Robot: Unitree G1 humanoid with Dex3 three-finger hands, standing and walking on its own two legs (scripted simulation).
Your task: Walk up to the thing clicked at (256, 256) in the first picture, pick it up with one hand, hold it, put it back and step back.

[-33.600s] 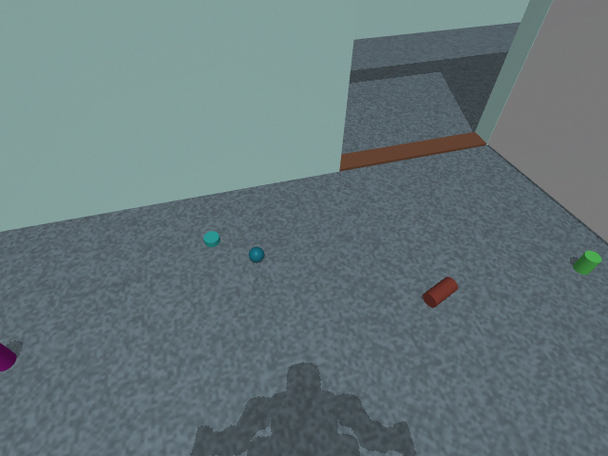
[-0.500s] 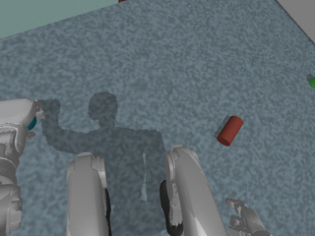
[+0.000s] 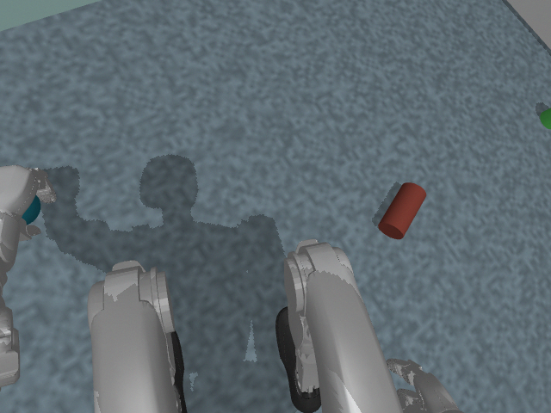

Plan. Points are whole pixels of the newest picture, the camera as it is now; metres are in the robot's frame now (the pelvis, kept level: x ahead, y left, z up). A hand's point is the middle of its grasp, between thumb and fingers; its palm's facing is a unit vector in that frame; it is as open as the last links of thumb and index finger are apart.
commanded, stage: lower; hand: left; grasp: from above
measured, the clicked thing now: (14, 206) +0.42 +0.34 -0.18
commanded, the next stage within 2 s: rest in 0.42 s
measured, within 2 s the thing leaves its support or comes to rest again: neither
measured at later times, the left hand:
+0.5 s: hand (33, 223) +0.41 +0.33 -0.22, palm faces -0.46 -0.11 -0.88, open 6.9 cm
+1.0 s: hand (47, 226) +0.41 +0.33 -0.27, palm faces -0.47 -0.14 -0.87, open 6.9 cm
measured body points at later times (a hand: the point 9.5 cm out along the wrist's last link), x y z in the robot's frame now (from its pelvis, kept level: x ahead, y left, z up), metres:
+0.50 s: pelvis +0.01 +0.00 -0.03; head +0.24 +0.08 +0.34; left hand +0.43 +0.33 -0.17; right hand +0.09 -0.28 -0.14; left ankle +0.08 +0.13 -0.32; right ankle +0.09 -0.13 -0.32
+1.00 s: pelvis +0.01 +0.00 -0.06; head +0.26 +0.08 +0.31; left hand +0.43 +0.33 -0.21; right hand +0.09 -0.28 -0.16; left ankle +0.08 +0.13 -0.32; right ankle +0.09 -0.13 -0.32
